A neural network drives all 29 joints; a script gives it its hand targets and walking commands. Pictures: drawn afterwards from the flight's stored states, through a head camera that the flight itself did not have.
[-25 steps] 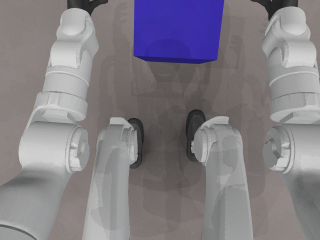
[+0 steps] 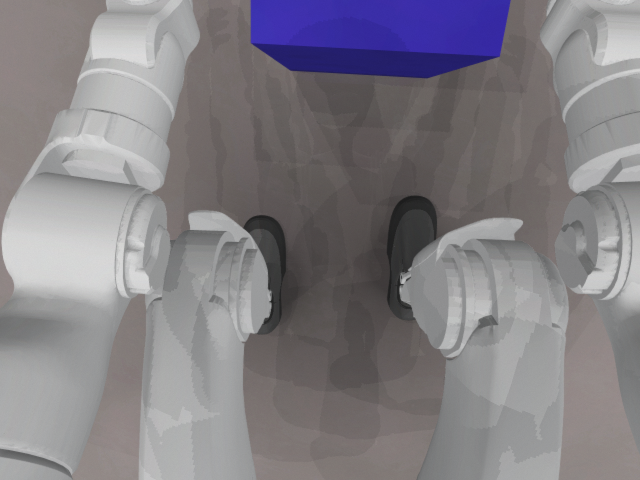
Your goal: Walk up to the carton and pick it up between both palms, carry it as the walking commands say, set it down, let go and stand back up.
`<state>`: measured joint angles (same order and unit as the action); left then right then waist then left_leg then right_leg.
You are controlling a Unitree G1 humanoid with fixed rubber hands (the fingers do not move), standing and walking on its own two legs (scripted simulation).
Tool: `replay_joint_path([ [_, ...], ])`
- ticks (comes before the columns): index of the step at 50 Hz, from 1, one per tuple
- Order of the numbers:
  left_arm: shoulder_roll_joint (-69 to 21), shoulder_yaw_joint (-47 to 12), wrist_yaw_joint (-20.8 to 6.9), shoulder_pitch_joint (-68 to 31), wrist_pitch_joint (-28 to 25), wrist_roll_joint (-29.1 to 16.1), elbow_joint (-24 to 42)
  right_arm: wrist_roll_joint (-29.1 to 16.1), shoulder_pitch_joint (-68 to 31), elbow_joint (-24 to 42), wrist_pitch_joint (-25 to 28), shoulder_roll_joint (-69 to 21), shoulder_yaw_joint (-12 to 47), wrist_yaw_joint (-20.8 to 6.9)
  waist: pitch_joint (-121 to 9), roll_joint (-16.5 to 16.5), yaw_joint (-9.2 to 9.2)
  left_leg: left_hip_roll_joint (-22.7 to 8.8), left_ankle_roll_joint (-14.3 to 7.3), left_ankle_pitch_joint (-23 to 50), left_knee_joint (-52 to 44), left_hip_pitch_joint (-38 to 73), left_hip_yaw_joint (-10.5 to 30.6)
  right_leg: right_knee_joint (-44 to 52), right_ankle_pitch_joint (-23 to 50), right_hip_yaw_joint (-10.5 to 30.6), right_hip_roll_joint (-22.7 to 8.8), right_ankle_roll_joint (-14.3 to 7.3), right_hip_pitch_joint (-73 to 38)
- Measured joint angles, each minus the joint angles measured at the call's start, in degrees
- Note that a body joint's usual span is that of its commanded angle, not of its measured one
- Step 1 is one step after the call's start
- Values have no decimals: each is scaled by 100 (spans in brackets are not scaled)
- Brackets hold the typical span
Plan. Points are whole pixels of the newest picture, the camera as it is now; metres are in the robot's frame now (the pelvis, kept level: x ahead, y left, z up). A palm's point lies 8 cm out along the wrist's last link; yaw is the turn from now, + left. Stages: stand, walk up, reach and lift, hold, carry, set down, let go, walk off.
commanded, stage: reach and lift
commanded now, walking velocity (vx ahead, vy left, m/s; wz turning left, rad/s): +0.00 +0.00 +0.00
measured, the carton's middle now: out of the picture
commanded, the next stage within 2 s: none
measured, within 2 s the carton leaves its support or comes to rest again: leaves its support in 1.58 s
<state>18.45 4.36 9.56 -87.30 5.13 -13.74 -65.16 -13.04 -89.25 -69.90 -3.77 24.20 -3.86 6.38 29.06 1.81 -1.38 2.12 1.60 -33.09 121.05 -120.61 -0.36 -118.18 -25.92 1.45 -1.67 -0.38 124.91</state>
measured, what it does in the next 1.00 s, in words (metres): stands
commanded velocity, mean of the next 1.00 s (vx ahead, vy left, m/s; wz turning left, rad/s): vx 0.00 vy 0.00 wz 0.00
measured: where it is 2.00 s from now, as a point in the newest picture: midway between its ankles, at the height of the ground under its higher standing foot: (334, 285)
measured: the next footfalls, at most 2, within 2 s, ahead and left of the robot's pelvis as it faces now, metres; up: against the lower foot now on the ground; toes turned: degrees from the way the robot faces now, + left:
none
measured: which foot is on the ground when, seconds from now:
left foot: down 0.00-1.00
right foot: down 0.00-1.00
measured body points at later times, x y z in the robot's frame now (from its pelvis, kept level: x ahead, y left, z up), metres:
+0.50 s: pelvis +0.00 +0.00 -0.01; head +0.38 -0.03 +0.21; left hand +0.57 +0.13 -0.21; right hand +0.55 -0.21 -0.22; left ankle +0.12 +0.12 -0.36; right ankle +0.15 -0.12 -0.36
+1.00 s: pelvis +0.01 +0.00 -0.01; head +0.39 -0.04 +0.20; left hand +0.57 +0.10 -0.22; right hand +0.56 -0.19 -0.22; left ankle +0.12 +0.12 -0.36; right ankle +0.15 -0.12 -0.36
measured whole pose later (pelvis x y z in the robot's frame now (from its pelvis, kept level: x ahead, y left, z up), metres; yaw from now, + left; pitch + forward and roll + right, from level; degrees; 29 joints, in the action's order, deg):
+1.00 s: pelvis +0.01 +0.00 -0.01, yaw +0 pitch +33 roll +2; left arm 13.4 3.0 11.4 -88.4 2.1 -12.8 -65.8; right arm -15.2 -91.9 -72.1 -0.9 21.4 1.0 9.3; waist 29.9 2.3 -1.3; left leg 2.9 2.4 -34.8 123.7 -122.0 0.1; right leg -120.8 -27.0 1.9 -0.8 0.0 126.8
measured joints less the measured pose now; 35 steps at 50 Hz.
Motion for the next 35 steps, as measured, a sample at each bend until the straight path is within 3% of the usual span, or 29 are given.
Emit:
replay_joint_path([
  [14, -8, -477, 150, 72, -64, -381, 334, -408, 5, 234, 159, 204, 258, 59, 95, 10, -20, 60, -4, -121, 493, -364, 18, -471, -130, -5, -47, 23, 335],
  [23, -92, -301, 47, 78, -111, -206, 111, -276, 60, -70, 190, -6, 214, -18, -24, 54, 4, 52, 15, -115, 318, -188, 6, -327, -129, 8, -35, 9, 183],
  [35, -327, -322, 35, -196, -138, -213, -30, -211, -253, -74, 177, -183, 383, 98, 88, 51, -2, 32, 43, -9, 317, -324, 18, -316, 2, -1, -4, -12, 334],
])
